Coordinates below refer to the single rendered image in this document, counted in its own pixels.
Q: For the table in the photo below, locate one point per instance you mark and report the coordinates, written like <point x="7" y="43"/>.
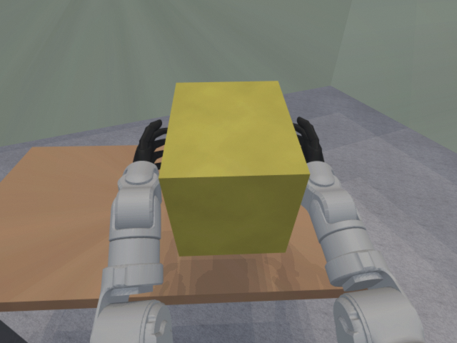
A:
<point x="55" y="210"/>

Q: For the left robot forearm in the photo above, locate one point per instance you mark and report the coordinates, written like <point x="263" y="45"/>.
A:
<point x="135" y="230"/>

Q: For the left robot hand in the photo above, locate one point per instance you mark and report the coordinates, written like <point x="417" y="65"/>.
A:
<point x="145" y="151"/>

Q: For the robot left upper arm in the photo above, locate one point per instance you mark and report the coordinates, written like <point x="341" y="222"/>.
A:
<point x="147" y="321"/>

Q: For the right robot forearm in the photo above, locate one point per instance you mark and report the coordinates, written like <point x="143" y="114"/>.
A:
<point x="352" y="261"/>

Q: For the carton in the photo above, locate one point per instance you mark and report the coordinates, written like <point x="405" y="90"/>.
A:
<point x="233" y="173"/>

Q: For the robot right upper arm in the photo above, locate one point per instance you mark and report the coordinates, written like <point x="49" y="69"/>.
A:
<point x="381" y="315"/>

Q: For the right robot hand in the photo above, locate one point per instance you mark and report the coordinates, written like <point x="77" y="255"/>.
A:
<point x="308" y="140"/>

